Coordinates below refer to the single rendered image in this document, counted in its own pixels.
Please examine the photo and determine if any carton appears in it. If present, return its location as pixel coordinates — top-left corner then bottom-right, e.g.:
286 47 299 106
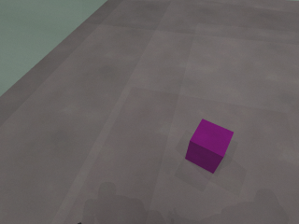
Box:
185 119 234 174

